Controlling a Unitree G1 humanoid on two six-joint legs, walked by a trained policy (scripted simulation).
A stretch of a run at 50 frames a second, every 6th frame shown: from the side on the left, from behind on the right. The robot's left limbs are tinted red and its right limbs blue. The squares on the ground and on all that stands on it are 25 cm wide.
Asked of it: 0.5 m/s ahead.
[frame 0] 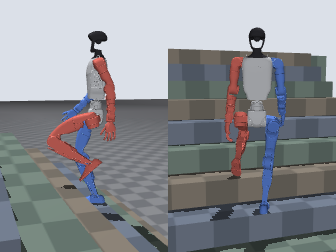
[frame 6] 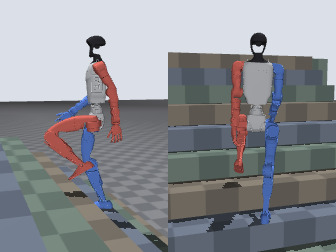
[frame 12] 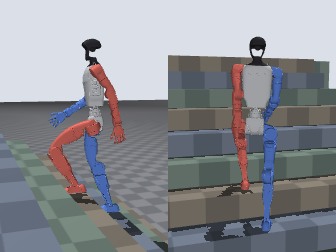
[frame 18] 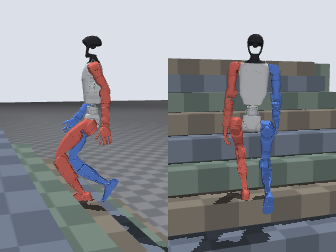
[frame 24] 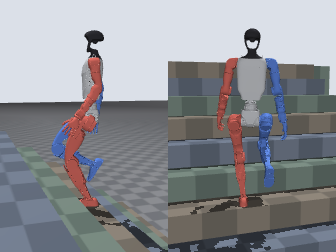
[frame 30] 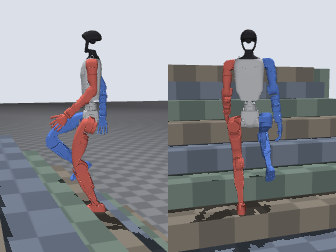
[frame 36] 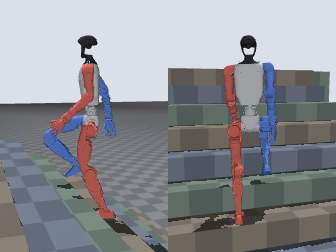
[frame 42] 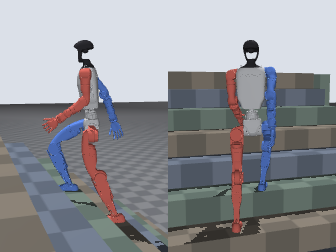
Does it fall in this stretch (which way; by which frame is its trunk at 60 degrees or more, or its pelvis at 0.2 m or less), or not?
no
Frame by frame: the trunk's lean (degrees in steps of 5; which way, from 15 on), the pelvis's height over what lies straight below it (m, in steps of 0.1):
0: 0, 0.8
6: 0, 0.8
12: 5, 0.8
18: 5, 0.7
24: 5, 0.7
30: 0, 0.8
36: 5, 0.8
42: 5, 0.8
